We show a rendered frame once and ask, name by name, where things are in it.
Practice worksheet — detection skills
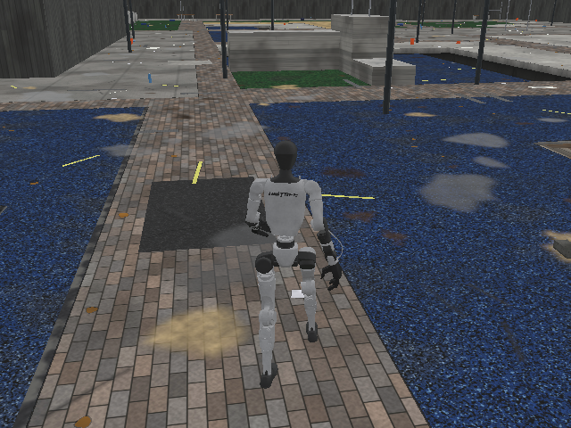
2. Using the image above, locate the right robot shin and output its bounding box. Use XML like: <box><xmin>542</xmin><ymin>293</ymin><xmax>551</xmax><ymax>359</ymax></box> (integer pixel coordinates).
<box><xmin>304</xmin><ymin>280</ymin><xmax>317</xmax><ymax>331</ymax></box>

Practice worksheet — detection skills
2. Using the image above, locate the robot right forearm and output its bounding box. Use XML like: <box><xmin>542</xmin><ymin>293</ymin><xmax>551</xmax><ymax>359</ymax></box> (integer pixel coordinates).
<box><xmin>317</xmin><ymin>217</ymin><xmax>339</xmax><ymax>266</ymax></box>

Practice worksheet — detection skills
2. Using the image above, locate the robot left foot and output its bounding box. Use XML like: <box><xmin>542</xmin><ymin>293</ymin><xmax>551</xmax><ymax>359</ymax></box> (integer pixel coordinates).
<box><xmin>260</xmin><ymin>363</ymin><xmax>278</xmax><ymax>389</ymax></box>

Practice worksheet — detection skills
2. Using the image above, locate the left robot upper arm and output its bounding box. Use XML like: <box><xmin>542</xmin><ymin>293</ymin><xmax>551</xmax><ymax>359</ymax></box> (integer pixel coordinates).
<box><xmin>245</xmin><ymin>178</ymin><xmax>268</xmax><ymax>224</ymax></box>

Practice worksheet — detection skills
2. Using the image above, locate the right robot upper arm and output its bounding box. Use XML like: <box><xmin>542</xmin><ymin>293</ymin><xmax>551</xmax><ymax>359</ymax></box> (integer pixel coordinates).
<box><xmin>303</xmin><ymin>179</ymin><xmax>325</xmax><ymax>231</ymax></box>

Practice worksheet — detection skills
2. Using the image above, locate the left robot hand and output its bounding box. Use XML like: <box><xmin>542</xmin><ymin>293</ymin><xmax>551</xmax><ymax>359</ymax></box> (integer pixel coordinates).
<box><xmin>252</xmin><ymin>219</ymin><xmax>271</xmax><ymax>237</ymax></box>

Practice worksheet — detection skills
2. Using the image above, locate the right robot hand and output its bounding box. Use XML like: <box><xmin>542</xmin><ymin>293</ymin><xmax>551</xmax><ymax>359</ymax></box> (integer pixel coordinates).
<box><xmin>320</xmin><ymin>262</ymin><xmax>342</xmax><ymax>291</ymax></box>

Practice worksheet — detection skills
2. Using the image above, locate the robot left forearm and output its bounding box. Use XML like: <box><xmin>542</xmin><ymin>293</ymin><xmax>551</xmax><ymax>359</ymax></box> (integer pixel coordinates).
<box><xmin>245</xmin><ymin>211</ymin><xmax>261</xmax><ymax>230</ymax></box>

